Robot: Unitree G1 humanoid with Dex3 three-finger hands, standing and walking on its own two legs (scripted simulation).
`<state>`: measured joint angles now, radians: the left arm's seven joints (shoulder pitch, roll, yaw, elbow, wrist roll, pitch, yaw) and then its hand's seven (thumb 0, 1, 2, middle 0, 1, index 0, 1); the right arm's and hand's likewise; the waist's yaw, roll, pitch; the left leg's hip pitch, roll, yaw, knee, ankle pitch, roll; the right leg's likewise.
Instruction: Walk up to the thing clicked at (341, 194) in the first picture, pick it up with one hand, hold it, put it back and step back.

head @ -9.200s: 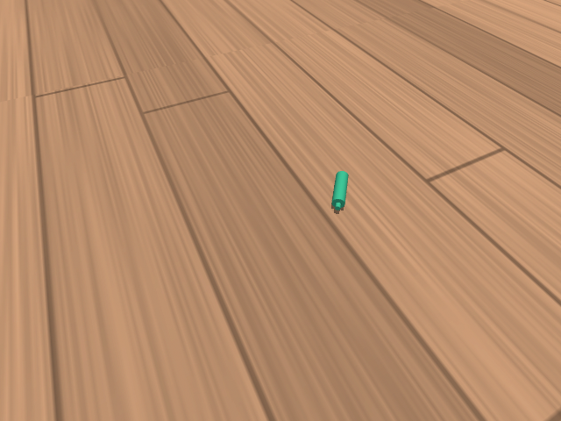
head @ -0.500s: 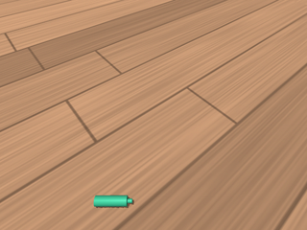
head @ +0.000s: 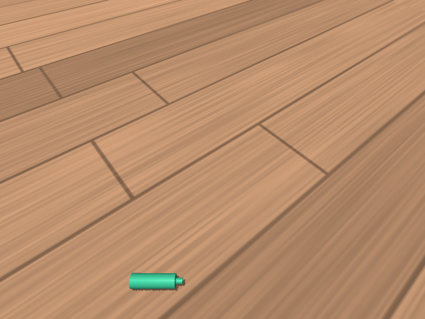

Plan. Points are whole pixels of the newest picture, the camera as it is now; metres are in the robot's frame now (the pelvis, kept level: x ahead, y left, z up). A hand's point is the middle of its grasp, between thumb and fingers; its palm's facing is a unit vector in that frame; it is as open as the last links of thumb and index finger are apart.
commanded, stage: stand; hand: left
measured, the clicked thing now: (156, 280) +0.39 +0.25 -0.75
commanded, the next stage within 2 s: none
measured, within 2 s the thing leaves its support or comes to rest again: neither
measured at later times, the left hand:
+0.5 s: hand out of the picture +0.05 +0.25 -0.16, palm faces +0.00 -0.94 -0.34, open 7.4 cm
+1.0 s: hand out of the picture +0.06 +0.26 -0.16, palm faces -0.01 -0.94 -0.34, open 7.4 cm
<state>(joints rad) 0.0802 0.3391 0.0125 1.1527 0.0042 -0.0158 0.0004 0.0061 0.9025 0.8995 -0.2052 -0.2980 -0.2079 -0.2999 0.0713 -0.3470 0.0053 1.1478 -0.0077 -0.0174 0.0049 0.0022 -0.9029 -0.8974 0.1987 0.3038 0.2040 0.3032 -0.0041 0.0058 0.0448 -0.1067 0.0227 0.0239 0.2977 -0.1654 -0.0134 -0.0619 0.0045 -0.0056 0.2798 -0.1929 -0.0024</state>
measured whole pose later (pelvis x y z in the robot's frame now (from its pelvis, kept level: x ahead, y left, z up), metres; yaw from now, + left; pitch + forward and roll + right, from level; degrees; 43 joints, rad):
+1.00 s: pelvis +0.00 +0.00 +0.00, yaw +1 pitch -1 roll +0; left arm 0.11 0.35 0.00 1.14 0.01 -0.02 0.00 0.01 0.90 0.90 -0.21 -0.30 -0.21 -0.30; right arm 0.10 -0.35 0.01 1.14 -0.01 -0.02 0.01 0.00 -0.90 -0.90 0.20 0.30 0.20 0.30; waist 0.00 0.00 0.05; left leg -0.12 0.01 0.02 0.31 -0.16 -0.01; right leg -0.07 -0.01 -0.01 0.29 -0.19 0.00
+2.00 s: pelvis +0.00 +0.01 +0.00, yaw +0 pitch -2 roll +0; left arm 0.12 0.35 0.00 1.13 0.01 -0.01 0.00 0.01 0.90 0.90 -0.21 -0.30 -0.21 -0.30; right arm 0.10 -0.35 0.01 1.13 -0.01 -0.02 0.01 0.00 -0.90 -0.90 0.20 0.30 0.20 0.30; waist 0.00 0.00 0.05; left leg -0.10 0.00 0.02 0.31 -0.17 0.00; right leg -0.06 -0.01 -0.01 0.29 -0.20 0.01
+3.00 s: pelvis +0.00 +0.01 +0.00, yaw +1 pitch -2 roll +0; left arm 0.12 0.35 0.00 1.13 0.01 -0.01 0.00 0.01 0.90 0.90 -0.21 -0.30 -0.21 -0.30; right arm 0.11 -0.35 0.01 1.13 -0.01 -0.02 0.01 0.00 -0.90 -0.90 0.20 0.30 0.20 0.30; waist 0.00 0.00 0.05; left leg -0.11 0.00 0.02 0.31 -0.17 0.01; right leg -0.06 -0.02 -0.01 0.29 -0.20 0.02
